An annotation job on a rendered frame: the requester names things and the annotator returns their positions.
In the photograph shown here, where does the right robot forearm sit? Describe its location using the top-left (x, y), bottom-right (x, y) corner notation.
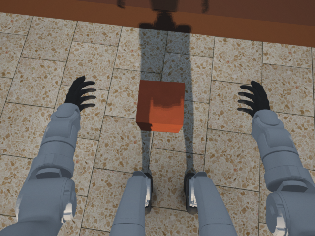
top-left (251, 109), bottom-right (315, 193)

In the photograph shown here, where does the right robot upper arm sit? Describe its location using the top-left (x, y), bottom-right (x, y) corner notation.
top-left (266, 191), bottom-right (315, 236)

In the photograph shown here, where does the left robot thigh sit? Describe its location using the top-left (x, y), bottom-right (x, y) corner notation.
top-left (109, 176), bottom-right (151, 236)

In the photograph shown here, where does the carton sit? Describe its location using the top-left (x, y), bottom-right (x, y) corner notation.
top-left (136, 80), bottom-right (185, 133)

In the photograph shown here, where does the left robot hand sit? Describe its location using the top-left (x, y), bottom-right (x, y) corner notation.
top-left (64, 76), bottom-right (96, 111)

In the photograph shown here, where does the robot right shin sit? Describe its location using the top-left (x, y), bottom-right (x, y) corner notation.
top-left (189, 171), bottom-right (207, 206)

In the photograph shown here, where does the right robot hand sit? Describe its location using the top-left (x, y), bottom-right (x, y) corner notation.
top-left (237, 81), bottom-right (270, 117)

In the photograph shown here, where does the left robot forearm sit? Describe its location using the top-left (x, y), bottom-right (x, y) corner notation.
top-left (15, 103), bottom-right (81, 221)

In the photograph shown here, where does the left robot upper arm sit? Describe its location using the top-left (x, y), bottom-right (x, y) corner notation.
top-left (0, 177), bottom-right (77, 236)

